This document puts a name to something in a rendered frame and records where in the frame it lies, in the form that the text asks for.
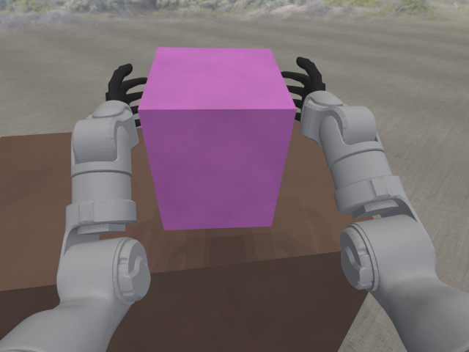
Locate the left robot hand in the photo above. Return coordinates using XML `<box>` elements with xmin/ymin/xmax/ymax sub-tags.
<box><xmin>106</xmin><ymin>64</ymin><xmax>148</xmax><ymax>127</ymax></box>

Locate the pedestal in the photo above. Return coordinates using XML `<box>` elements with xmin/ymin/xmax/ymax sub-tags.
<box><xmin>0</xmin><ymin>120</ymin><xmax>374</xmax><ymax>352</ymax></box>

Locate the robot right forearm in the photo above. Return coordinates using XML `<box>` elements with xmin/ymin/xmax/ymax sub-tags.
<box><xmin>300</xmin><ymin>91</ymin><xmax>437</xmax><ymax>271</ymax></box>

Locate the right robot hand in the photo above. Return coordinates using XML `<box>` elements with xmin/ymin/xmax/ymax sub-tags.
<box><xmin>281</xmin><ymin>57</ymin><xmax>325</xmax><ymax>121</ymax></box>

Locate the robot left forearm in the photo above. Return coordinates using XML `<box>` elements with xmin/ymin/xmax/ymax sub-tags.
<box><xmin>56</xmin><ymin>100</ymin><xmax>139</xmax><ymax>298</ymax></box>

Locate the carton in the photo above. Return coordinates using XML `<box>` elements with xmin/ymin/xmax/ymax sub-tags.
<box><xmin>138</xmin><ymin>47</ymin><xmax>297</xmax><ymax>230</ymax></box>

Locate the right robot upper arm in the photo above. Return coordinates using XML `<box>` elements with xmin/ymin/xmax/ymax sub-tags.
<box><xmin>340</xmin><ymin>214</ymin><xmax>469</xmax><ymax>352</ymax></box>

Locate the left robot upper arm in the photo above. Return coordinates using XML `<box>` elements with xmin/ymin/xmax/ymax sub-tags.
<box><xmin>0</xmin><ymin>237</ymin><xmax>151</xmax><ymax>352</ymax></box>

